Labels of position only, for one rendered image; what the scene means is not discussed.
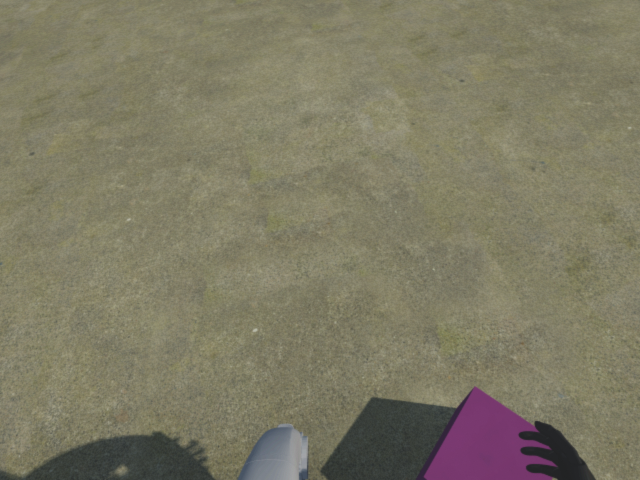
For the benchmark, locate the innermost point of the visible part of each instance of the left robot thigh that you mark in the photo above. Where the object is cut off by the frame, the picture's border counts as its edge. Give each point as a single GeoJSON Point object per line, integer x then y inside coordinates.
{"type": "Point", "coordinates": [280, 454]}

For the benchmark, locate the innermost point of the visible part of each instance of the carton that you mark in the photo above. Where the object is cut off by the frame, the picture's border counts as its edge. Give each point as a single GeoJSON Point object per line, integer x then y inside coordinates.
{"type": "Point", "coordinates": [481, 442]}

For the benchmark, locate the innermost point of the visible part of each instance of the right robot hand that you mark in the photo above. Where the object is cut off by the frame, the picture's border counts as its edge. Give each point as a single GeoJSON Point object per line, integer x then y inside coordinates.
{"type": "Point", "coordinates": [563, 454]}

